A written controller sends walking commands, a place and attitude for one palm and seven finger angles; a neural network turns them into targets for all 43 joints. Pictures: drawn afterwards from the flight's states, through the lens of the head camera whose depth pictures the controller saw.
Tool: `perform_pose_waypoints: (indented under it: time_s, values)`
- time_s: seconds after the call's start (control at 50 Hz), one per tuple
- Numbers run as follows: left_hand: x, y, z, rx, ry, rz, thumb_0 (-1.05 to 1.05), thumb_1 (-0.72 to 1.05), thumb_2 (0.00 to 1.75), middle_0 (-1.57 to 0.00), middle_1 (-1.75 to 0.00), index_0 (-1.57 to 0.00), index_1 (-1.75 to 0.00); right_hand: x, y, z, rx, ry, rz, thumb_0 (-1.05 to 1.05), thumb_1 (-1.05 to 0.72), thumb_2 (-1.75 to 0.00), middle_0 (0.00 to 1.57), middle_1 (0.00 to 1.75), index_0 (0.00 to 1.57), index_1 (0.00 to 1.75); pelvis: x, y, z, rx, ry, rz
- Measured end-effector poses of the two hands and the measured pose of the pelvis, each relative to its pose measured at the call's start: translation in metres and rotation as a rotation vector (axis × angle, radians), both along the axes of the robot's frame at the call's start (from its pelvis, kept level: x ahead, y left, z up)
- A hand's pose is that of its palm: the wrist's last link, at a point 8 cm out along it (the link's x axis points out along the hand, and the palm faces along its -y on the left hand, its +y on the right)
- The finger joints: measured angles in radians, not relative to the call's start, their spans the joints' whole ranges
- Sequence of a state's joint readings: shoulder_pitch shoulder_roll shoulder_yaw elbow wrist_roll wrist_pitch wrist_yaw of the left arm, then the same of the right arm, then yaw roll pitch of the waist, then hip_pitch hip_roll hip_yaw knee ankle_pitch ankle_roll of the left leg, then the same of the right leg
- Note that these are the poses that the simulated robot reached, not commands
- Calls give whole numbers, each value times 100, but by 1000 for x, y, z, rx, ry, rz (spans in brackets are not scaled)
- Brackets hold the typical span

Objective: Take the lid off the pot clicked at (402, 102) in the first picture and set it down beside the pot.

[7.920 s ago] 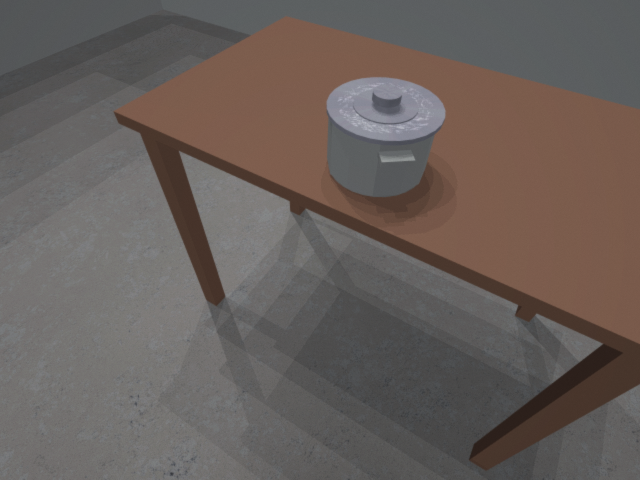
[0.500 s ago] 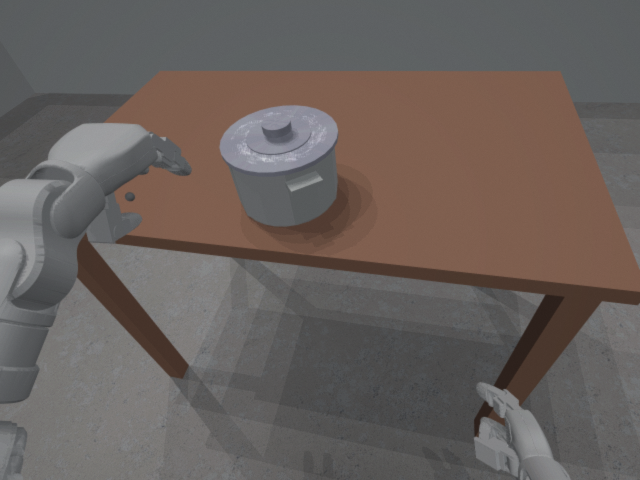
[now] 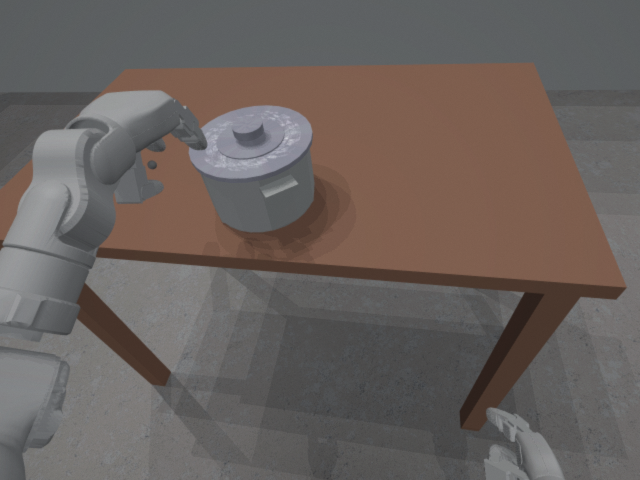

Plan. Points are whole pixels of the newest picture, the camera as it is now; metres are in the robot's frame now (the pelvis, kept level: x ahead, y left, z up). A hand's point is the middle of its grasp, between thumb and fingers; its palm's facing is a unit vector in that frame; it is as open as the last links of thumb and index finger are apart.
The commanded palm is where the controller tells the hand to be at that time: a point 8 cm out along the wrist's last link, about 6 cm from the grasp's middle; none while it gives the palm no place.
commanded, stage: move the open hand above the knob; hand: left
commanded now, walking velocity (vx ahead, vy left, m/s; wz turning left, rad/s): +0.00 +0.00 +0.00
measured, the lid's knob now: (247, 128) +0.57 +0.14 +0.15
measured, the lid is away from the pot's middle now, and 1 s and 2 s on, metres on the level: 0.00 0.00 0.00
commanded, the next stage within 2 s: lower the open fingers around the knob in 1.64 s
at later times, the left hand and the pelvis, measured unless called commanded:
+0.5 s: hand (204, 121) +0.49 +0.16 +0.22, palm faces -0.25 +0.01 -0.97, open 9.9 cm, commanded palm +0.48 +0.16 +0.28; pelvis +0.02 +0.01 +0.00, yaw -1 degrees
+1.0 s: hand (239, 91) +0.55 +0.13 +0.22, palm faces -0.28 -0.04 -0.96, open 9.9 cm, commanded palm +0.54 +0.14 +0.28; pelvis +0.04 +0.00 +0.00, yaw -3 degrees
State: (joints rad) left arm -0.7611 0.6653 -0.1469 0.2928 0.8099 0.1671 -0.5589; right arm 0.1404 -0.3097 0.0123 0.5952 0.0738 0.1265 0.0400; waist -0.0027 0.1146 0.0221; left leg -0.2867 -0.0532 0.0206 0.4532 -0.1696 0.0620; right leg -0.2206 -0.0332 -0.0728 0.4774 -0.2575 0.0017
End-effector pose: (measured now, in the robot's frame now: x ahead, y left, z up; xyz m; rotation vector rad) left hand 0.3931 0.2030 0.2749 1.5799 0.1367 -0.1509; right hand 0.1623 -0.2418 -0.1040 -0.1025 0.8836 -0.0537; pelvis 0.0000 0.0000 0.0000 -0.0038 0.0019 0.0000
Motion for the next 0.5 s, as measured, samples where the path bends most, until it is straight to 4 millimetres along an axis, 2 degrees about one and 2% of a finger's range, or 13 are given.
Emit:
perform_pose_waypoints:
  time_s: [0.1,0.26,0.5]
  values:
    - [16,-4,-3,-1,27,14,0,-33,157,-88,-9,-88,-8,-4,0,-2,-2,24,-13,1,-91,-90,20,30,20,30,2,1,0,0,9,2]
    - [44,-22,0,1,39,-10,0,-33,156,-88,-9,-88,-8,-15,0,-6,-11,69,-38,1,-91,-90,20,30,20,30,7,3,0,-1,31,2]
    - [87,-41,1,-1,69,2,0,-33,157,-88,-9,-88,-8,-51,-8,-14,-32,173,-114,1,-91,-90,20,30,20,30,18,7,1,0,69,-11]
